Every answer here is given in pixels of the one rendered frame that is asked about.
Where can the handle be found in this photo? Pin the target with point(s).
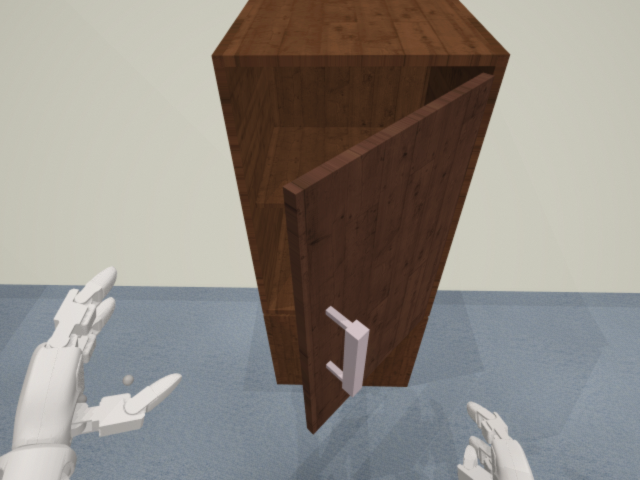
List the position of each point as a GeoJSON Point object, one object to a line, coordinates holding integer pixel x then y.
{"type": "Point", "coordinates": [355, 349]}

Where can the cupboard door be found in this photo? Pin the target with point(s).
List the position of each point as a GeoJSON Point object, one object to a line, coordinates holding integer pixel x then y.
{"type": "Point", "coordinates": [366, 233]}

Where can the left robot forearm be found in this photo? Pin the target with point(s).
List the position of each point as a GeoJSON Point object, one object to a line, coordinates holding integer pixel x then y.
{"type": "Point", "coordinates": [38, 462]}

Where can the right robot hand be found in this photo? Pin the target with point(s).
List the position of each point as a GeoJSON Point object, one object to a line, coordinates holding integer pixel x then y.
{"type": "Point", "coordinates": [504, 460]}

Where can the left robot hand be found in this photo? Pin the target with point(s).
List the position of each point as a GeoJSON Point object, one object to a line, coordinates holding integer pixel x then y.
{"type": "Point", "coordinates": [47, 410]}

